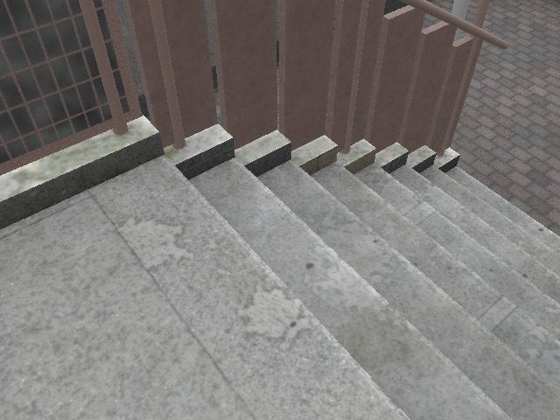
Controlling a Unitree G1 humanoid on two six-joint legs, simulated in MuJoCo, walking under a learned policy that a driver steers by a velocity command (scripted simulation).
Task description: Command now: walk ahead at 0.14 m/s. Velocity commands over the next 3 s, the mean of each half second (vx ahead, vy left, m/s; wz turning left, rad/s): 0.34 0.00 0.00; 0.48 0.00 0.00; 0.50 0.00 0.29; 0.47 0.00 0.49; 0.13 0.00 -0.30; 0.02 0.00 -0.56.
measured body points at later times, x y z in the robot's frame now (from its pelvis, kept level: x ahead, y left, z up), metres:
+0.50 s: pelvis +0.14 -0.05 +0.00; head +0.17 -0.06 +0.45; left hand +0.01 +0.17 -0.13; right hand +0.31 -0.27 -0.12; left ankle +0.26 +0.06 -0.69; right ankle +0.02 -0.13 -0.74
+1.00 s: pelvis +0.41 -0.03 +0.00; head +0.43 -0.02 +0.45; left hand +0.56 +0.21 -0.13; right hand +0.34 -0.27 -0.13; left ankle +0.34 +0.03 -0.74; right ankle +0.57 -0.16 -0.68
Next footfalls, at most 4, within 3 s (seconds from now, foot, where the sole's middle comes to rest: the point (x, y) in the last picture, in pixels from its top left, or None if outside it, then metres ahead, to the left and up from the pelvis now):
0.62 left None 0.38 0.03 -0.78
1.10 right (340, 389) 0.60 -0.12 -0.78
1.80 left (215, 293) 0.88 0.21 -0.78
2.20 right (241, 235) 1.09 0.15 -0.78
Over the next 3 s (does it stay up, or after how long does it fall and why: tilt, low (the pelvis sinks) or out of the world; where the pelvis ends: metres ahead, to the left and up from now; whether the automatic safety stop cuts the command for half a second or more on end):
stays up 0.90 0.29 -0.01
